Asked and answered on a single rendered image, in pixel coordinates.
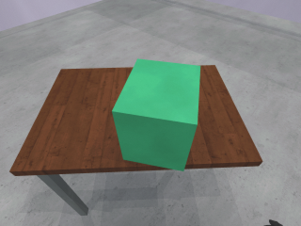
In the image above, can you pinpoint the carton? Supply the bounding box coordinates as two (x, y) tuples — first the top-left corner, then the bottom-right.
(112, 58), (200, 171)

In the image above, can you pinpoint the table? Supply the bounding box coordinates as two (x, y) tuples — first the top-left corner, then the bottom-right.
(9, 65), (263, 216)

